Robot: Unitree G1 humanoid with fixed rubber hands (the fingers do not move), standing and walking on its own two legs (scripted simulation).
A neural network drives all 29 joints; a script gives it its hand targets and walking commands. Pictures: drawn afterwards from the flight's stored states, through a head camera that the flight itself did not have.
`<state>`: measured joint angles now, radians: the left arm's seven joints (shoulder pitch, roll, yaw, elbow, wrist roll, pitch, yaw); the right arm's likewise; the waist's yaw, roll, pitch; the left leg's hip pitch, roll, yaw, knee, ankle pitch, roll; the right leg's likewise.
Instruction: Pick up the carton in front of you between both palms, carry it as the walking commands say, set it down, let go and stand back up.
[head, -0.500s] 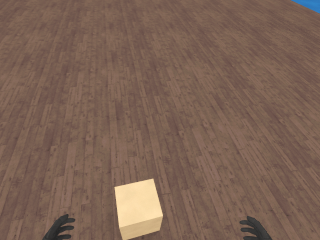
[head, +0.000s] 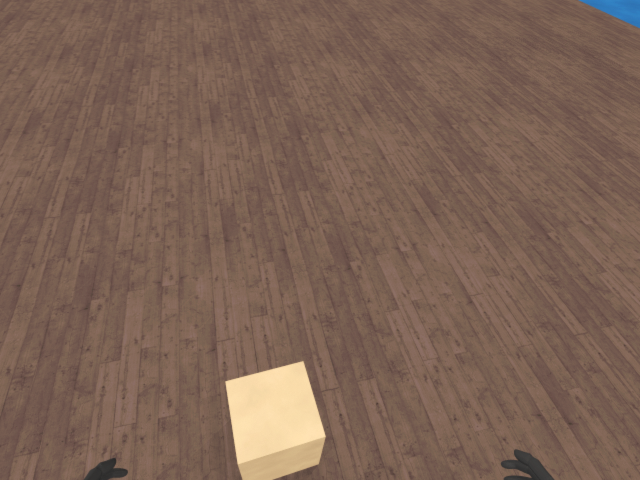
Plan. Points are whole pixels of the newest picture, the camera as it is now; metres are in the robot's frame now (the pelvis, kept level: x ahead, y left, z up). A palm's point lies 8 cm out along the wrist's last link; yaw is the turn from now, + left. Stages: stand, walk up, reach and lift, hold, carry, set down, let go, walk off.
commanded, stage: stand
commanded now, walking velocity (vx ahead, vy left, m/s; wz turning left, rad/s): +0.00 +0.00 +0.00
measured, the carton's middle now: (274, 424) +0.42 +0.08 -0.65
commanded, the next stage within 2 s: none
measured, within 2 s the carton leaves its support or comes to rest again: neither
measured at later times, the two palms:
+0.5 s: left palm out of the picture +0.08 +0.29 -0.10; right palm out of the picture +0.08 -0.31 -0.08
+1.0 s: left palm out of the picture +0.06 +0.30 -0.10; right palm out of the picture +0.07 -0.32 -0.08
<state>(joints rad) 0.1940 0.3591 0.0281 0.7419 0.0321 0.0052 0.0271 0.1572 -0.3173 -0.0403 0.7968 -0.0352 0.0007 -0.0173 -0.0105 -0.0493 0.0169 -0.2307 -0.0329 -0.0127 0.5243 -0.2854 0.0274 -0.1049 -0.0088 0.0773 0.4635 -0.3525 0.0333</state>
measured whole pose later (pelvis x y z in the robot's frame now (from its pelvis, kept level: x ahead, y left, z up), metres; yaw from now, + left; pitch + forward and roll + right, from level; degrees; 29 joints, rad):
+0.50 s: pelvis -0.02 +0.00 +0.01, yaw +0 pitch -2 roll +0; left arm 0.18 0.38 0.01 0.88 0.03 -0.01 0.02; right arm 0.13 -0.35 -0.04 0.94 -0.03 0.00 -0.01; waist -0.01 -0.04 0.03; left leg -0.19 -0.02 -0.01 0.45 -0.22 0.02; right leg -0.07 0.00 0.08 0.39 -0.29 0.03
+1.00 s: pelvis -0.03 -0.01 +0.01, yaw +1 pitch -2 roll +0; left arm 0.16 0.39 0.01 0.97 0.02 -0.01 0.02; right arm 0.10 -0.37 -0.02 1.03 -0.02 -0.01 -0.01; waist -0.01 -0.03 0.04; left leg -0.17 -0.03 -0.03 0.39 -0.18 0.02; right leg -0.05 -0.01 0.06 0.34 -0.25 0.03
